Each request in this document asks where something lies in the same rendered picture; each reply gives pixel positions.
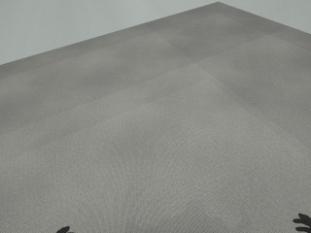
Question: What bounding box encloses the right robot hand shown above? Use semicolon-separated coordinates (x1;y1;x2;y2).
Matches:
293;213;311;233

